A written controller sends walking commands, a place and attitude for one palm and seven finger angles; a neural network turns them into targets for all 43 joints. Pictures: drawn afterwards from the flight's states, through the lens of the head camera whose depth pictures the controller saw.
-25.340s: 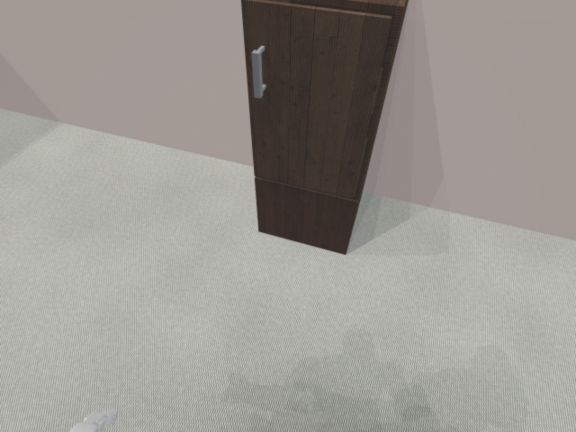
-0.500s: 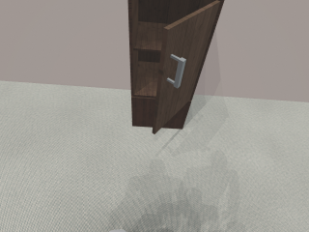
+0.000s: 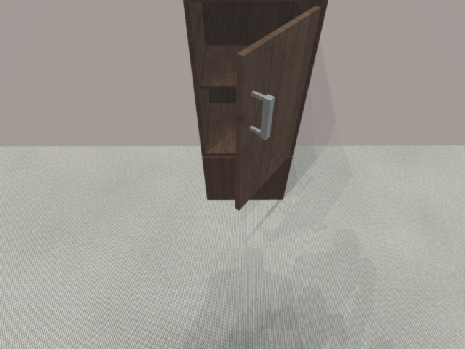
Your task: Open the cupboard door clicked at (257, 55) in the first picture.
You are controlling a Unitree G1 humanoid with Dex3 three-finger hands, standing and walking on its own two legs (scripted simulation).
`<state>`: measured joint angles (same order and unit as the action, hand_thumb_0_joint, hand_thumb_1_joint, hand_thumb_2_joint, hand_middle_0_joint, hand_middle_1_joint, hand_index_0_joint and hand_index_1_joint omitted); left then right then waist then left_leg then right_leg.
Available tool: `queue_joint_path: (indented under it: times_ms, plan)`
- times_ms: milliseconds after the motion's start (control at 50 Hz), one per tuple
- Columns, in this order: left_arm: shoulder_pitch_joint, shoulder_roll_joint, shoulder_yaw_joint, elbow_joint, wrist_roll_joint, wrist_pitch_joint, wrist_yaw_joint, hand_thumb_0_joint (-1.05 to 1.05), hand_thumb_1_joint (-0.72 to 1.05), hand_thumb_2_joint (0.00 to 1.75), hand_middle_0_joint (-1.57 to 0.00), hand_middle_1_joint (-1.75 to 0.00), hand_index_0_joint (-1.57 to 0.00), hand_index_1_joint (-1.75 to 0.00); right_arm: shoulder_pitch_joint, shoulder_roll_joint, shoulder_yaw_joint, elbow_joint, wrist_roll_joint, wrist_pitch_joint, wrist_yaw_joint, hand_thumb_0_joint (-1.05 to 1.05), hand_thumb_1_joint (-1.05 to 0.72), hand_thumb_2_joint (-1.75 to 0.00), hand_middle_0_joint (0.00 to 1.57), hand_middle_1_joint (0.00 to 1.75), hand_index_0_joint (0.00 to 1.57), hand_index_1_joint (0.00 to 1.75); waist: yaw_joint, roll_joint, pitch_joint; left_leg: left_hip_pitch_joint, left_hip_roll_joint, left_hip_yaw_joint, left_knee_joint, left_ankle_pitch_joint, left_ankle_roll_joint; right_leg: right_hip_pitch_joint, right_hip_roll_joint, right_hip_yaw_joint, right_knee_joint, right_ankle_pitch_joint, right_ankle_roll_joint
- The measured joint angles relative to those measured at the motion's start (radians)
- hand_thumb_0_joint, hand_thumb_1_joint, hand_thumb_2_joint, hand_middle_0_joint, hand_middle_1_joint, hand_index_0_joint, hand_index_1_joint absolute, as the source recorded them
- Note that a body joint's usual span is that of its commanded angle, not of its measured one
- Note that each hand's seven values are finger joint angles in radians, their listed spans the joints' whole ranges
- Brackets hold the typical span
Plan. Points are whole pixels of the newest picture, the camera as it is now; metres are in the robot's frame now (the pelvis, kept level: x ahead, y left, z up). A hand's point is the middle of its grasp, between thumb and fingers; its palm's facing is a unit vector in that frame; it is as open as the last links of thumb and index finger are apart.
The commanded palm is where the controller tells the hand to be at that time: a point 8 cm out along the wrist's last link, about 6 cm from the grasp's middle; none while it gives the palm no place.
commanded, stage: let the arm hang, fingers relaxed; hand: left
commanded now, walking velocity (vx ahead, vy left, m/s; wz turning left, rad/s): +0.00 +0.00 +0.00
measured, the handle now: (260, 115) +0.66 -0.04 +0.02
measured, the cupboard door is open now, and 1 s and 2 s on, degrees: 52 52 52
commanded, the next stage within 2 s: look to check the result in 0.20 s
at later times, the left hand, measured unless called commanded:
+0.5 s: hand out of the picture -0.01 +0.16 -0.17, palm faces +0.05 -0.98 -0.20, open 7.4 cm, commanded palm none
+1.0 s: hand out of the picture +0.00 +0.14 -0.18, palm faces +0.05 -0.98 -0.18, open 7.4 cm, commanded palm none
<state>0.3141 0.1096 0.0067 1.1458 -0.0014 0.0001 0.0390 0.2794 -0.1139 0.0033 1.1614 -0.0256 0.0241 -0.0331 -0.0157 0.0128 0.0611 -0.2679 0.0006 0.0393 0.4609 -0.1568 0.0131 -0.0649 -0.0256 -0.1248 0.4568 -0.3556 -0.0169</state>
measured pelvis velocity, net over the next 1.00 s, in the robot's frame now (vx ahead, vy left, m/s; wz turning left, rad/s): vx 0.03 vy -0.02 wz -0.01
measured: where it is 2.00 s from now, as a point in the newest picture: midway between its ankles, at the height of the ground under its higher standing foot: outside the picture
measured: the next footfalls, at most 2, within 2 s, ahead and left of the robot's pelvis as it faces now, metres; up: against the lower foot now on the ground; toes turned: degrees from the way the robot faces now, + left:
right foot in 1.52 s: +0.02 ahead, -0.14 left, +0.00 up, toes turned -20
left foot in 1.96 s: +0.12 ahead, +0.07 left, +0.00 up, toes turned -29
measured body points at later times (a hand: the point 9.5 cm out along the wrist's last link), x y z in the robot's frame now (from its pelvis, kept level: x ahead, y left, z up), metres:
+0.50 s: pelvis +0.02 -0.01 +0.00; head +0.04 -0.02 +0.45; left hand -0.02 +0.21 -0.16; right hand +0.01 -0.22 -0.17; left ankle +0.06 +0.11 -0.74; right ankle -0.06 -0.10 -0.74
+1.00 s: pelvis +0.03 -0.02 +0.00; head +0.05 -0.02 +0.45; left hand +0.00 +0.19 -0.16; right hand +0.02 -0.23 -0.16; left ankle +0.06 +0.11 -0.74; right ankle -0.06 -0.10 -0.74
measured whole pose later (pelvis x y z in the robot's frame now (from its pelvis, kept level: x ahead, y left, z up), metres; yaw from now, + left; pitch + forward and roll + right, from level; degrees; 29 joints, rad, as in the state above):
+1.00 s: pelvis +0.03 -0.02 +0.00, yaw -1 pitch -2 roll +1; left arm 0.31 0.11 0.02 1.13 0.00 0.01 0.04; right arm 0.24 -0.14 -0.01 1.16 -0.02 0.02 -0.05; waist 0.00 0.00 0.08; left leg -0.24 0.03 0.04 0.48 -0.21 -0.01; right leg -0.01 0.00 -0.12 0.40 -0.37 -0.04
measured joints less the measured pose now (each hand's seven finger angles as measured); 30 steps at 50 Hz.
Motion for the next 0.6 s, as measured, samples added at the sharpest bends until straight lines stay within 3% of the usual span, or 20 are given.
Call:
queue_joint_path:
  times_ms: [600]
  plan:
    - [0.009, 0.012, 0.009, 0.005, 0.001, -0.002, 0.006, 0.00, 0.91, 0.90, -0.20, -0.30, -0.20, -0.30, -0.030, -0.024, -0.004, 0.002, 0.002, -0.009, -0.013, 0.01, -0.91, -0.90, 0.20, 0.30, 0.19, 0.30, 0.008, -0.009, 0.010, 0.029, 0.006, -0.007, -0.010, -0.027, -0.015, 0.051, 0.011, -0.005, -0.055, -0.006, -0.008]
